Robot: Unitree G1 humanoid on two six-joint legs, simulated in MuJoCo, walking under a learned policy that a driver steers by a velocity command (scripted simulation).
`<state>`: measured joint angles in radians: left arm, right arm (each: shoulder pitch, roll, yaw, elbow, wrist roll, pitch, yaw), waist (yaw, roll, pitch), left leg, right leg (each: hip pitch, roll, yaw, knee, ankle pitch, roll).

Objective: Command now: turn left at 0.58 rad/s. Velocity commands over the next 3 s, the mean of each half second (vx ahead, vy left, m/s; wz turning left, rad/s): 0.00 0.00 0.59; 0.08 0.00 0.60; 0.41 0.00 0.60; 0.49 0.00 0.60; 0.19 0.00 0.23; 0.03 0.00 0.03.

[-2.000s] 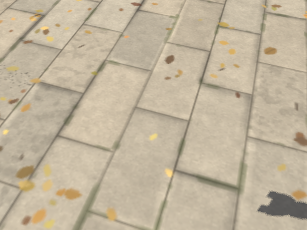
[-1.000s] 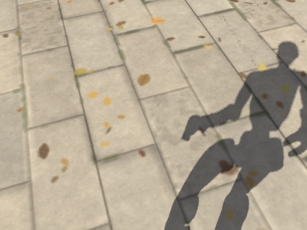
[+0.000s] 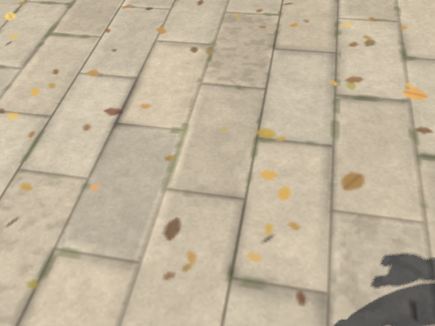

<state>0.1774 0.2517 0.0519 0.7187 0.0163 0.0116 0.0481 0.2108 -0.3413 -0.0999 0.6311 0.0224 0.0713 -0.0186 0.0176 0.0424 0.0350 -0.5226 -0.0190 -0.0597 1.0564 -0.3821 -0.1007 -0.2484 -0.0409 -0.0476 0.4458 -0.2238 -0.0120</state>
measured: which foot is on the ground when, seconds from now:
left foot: up 0.00-0.16, down 0.18-0.62, up 0.64-1.00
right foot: down 0.00-0.18, up 0.20-0.60, down 0.62-1.00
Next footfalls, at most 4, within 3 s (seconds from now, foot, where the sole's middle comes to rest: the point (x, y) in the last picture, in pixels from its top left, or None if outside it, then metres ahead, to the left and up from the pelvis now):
0.18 left None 0.02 0.14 -0.78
0.62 right None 0.10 -0.07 -0.78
1.06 left None -0.04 0.17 -0.78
1.54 right None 0.36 0.30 -0.78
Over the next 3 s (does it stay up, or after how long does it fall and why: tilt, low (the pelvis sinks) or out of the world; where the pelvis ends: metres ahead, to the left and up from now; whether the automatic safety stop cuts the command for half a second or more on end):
stays up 0.36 0.65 -0.01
